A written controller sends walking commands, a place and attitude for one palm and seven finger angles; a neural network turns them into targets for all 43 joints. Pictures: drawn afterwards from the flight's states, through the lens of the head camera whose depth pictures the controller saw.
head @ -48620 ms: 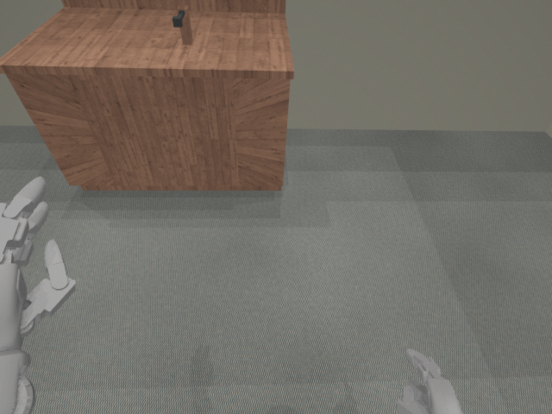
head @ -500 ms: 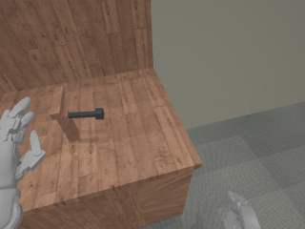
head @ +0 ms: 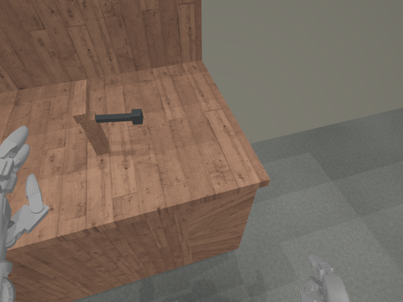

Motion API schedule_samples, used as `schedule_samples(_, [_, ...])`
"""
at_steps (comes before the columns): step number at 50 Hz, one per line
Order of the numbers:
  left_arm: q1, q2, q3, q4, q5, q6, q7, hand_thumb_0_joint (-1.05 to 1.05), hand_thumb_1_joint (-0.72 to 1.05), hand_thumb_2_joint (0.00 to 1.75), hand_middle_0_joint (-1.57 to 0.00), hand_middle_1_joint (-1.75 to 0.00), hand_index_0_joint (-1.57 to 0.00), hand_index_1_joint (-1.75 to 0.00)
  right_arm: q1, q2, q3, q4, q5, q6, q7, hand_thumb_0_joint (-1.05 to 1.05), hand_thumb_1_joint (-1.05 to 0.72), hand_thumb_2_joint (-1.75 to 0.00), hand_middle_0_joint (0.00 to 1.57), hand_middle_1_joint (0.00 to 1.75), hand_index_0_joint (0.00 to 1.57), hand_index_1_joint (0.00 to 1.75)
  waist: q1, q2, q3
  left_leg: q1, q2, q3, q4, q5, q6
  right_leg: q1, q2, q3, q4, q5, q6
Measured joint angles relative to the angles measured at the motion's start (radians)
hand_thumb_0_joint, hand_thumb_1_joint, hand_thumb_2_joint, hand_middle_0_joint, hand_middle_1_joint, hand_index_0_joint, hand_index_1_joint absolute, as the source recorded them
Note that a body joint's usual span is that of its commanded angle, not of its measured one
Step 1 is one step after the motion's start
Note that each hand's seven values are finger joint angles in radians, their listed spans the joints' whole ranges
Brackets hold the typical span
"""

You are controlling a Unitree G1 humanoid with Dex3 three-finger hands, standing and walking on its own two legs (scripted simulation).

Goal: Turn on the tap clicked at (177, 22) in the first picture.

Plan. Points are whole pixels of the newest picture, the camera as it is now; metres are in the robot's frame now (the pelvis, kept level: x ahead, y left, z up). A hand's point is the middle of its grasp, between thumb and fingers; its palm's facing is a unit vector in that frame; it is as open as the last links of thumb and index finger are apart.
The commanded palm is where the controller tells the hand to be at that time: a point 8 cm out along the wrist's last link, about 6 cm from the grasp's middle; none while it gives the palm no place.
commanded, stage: step back with the hand held close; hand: left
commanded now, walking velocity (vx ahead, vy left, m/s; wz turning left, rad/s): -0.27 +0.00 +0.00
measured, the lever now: (137, 116) +0.52 +0.22 +0.06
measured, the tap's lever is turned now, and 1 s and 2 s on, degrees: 77 77 77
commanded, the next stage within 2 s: stop stepping back and stand still in 0.92 s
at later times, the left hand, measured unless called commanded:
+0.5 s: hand (23, 244) +0.16 +0.25 +0.17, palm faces +0.41 -0.82 -0.39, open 7.5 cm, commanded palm +0.09 +0.29 +0.18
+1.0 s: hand out of the picture +0.09 +0.20 +0.16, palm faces +0.25 -0.85 -0.46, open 7.5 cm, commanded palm +0.04 +0.25 +0.18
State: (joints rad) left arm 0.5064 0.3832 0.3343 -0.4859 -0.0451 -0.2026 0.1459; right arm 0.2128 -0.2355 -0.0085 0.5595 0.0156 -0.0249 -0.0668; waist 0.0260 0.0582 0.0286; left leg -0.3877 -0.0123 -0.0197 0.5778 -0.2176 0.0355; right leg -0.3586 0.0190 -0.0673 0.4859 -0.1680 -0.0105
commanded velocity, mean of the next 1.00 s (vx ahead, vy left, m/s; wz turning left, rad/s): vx -0.38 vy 0.00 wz -0.04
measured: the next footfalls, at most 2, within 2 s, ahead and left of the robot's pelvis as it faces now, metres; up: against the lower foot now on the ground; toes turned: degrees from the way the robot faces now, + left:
right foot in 0.74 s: -0.10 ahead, -0.14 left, +0.00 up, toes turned +3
left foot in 0.96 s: -0.08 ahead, +0.07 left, +0.00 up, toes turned +1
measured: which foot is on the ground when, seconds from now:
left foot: down 0.00-0.78, up 0.80-0.94, down 0.96-1.00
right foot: down 0.00-0.50, up 0.52-0.72, down 0.74-0.98, up 1.00-1.00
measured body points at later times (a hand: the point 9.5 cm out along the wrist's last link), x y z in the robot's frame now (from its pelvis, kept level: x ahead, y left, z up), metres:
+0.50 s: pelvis -0.04 +0.00 -0.01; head -0.02 +0.02 +0.44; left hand +0.13 +0.29 +0.19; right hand +0.15 -0.23 -0.09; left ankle +0.01 +0.12 -0.73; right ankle +0.08 -0.11 -0.73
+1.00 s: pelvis -0.13 -0.03 +0.00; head -0.10 -0.01 +0.45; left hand +0.07 +0.24 +0.19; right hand +0.04 -0.27 -0.07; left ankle -0.12 +0.07 -0.73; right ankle -0.14 -0.14 -0.72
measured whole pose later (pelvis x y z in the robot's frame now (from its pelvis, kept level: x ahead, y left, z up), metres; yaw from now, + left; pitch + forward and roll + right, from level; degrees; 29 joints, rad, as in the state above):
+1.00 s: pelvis -0.13 -0.03 +0.00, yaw -2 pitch +3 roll +0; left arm 0.54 0.44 0.37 -0.55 -0.06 -0.23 0.10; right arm 0.16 -0.19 -0.01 0.56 0.01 -0.05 -0.07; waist -0.01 -0.03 0.01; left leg -0.33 -0.01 0.07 0.51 -0.22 0.03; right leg -0.35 0.04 0.05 0.61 -0.31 0.01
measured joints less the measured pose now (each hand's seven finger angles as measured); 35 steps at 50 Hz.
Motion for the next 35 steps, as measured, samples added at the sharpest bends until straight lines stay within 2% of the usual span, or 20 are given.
schedule_samples(8, [-0.035,0.000,-0.003,0.015,0.027,0.006,-0.001,0.02,0.89,0.90,-0.21,-0.30,-0.21,-0.30,0.007,0.029,0.014,0.006,-0.008,-0.014,-0.002,0.01,-0.90,-0.90,0.21,0.30,0.20,0.30,-0.014,-0.026,0.018,-0.019,-0.008,0.004,0.016,0.028,0.009,-0.030,0.011,0.036,0.051,-0.011,0.016])
schedule_samples(12, [-0.046,0.005,0.012,-0.011,0.040,-0.003,-0.005,0.02,0.88,0.90,-0.21,-0.30,-0.21,-0.30,0.008,0.034,0.012,0.004,-0.013,-0.019,0.003,0.01,-0.90,-0.90,0.21,0.30,0.20,0.30,-0.024,-0.042,0.027,-0.037,-0.009,0.006,0.051,0.008,0.011,-0.040,0.017,0.049,0.080,0.018,0.006])
schedule_samples(16, [-0.030,-0.002,0.024,-0.047,0.036,-0.023,-0.003,0.02,0.88,0.90,-0.21,-0.30,-0.21,-0.30,-0.005,0.028,0.002,0.012,-0.019,-0.018,0.013,0.01,-0.90,-0.90,0.21,0.30,0.20,0.30,-0.016,-0.044,0.022,-0.067,0.000,0.014,0.096,-0.067,0.004,-0.059,0.017,0.041,0.097,0.010,-0.015])
schedule_samples(21, [-0.021,0.000,0.000,-0.079,0.012,-0.019,0.007,0.02,0.88,0.90,-0.21,-0.30,-0.21,-0.30,-0.025,0.022,-0.016,0.036,-0.020,-0.008,0.026,0.01,-0.91,-0.90,0.21,0.30,0.20,0.30,-0.020,-0.074,0.018,-0.080,-0.009,0.010,0.184,-0.162,-0.025,-0.072,-0.008,0.042,0.088,0.028,-0.015])
schedule_samples(23, [-0.015,0.006,-0.005,-0.086,0.008,-0.014,0.007,0.02,0.88,0.90,-0.21,-0.30,-0.21,-0.30,-0.023,0.019,-0.015,0.032,-0.019,-0.003,0.027,0.01,-0.91,-0.90,0.21,0.30,0.20,0.30,-0.029,-0.087,0.004,-0.032,0.004,-0.001,0.127,-0.163,-0.019,-0.087,-0.018,0.042,0.090,0.034,-0.006])
schedule_samples(25, [-0.020,0.021,0.002,-0.088,0.010,-0.016,0.008,0.02,0.88,0.90,-0.21,-0.30,-0.21,-0.30,-0.025,0.017,-0.014,0.021,-0.022,-0.005,0.020,0.01,-0.91,-0.90,0.21,0.30,0.20,0.30,-0.041,-0.095,0.009,-0.034,0.010,0.009,0.077,-0.028,-0.018,-0.109,-0.026,0.041,0.110,0.026,0.006])
schedule_samples(26, [-0.025,0.028,0.012,-0.084,0.013,-0.017,0.010,0.02,0.88,0.90,-0.21,-0.30,-0.21,-0.30,-0.030,0.019,-0.014,0.019,-0.024,-0.009,0.015,0.01,-0.91,-0.90,0.21,0.30,0.20,0.30,-0.040,-0.096,0.020,-0.040,0.010,0.010,0.082,0.000,-0.021,-0.120,-0.019,0.055,0.144,-0.011,0.014])
schedule_samples(28, [-0.032,0.038,0.035,-0.066,0.020,-0.019,0.010,0.02,0.88,0.90,-0.22,-0.30,-0.21,-0.30,-0.032,0.034,-0.018,0.022,-0.030,-0.024,0.012,0.01,-0.91,-0.90,0.21,0.30,0.20,0.30,-0.032,-0.090,0.025,-0.045,0.020,0.011,0.078,0.002,-0.024,-0.149,0.013,0.089,0.317,-0.131,0.027])
schedule_samples(30, [-0.038,0.036,0.055,-0.048,0.020,-0.015,0.009,0.02,0.88,0.90,-0.22,-0.30,-0.21,-0.30,-0.021,0.054,-0.021,0.029,-0.034,-0.040,0.014,0.01,-0.91,-0.90,0.20,0.30,0.20,0.30,-0.026,-0.071,0.011,-0.052,0.036,0.000,0.052,0.011,-0.027,-0.141,0.042,0.099,0.462,-0.197,0.033])
schedule_samples(32, [-0.042,0.025,0.070,-0.046,0.009,-0.010,0.010,0.02,0.88,0.90,-0.21,-0.30,-0.21,-0.30,-0.013,0.072,-0.018,0.042,-0.035,-0.055,0.021,0.01,-0.91,-0.90,0.21,0.30,0.20,0.30,-0.005,-0.063,-0.005,-0.054,0.054,0.004,0.010,0.042,-0.037,-0.086,0.043,0.095,0.461,-0.249,0.033])
schedule_samples(35, [-0.039,-0.004,0.068,-0.052,-0.004,-0.003,0.011,0.02,0.89,0.90,-0.21,-0.30,-0.21,-0.30,-0.019,0.091,0.002,0.058,-0.035,-0.073,0.030,0.01,-0.90,-0.90,0.21,0.30,0.20,0.30,0.026,-0.061,-0.025,-0.062,0.080,0.034,-0.040,0.079,-0.049,0.032,0.023,0.099,0.278,-0.268,0.030])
